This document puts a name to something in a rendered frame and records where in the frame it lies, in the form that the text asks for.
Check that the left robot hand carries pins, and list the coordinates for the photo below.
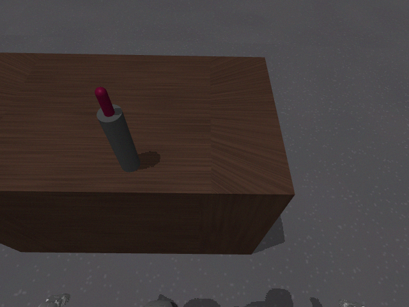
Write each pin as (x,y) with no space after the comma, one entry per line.
(56,300)

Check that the bottle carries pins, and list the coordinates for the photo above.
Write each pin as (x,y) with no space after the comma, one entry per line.
(113,122)

